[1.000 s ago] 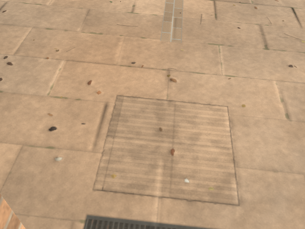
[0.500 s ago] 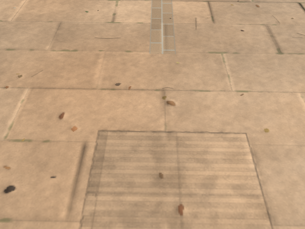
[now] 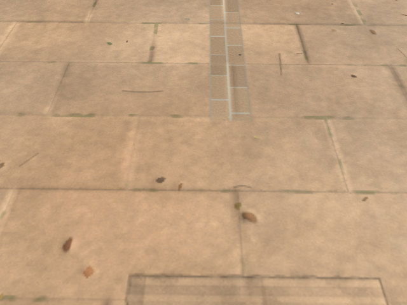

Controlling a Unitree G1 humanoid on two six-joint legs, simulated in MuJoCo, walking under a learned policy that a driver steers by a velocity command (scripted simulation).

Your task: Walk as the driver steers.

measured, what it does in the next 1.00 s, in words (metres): walks ahead, turning right: right foot, then left foot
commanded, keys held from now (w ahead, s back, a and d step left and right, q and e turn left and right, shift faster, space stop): w+e+shift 0.08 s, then e+shift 0.42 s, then shift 0.30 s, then q+shift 0.20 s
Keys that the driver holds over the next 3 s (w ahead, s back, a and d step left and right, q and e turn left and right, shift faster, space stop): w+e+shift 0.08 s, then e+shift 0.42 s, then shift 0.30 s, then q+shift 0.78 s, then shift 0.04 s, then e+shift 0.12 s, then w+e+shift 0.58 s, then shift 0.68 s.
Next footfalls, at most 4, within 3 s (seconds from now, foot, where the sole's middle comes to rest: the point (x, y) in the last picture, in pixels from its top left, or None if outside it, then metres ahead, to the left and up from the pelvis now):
0.20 right None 0.43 -0.08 -0.77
0.60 left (223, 258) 0.70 -0.05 -0.77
0.94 right None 0.48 -0.18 -0.77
1.34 left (185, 287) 0.60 0.08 -0.77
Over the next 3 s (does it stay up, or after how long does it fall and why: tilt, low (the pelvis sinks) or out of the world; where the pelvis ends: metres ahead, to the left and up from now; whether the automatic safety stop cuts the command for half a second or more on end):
stays up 1.05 -0.24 0.00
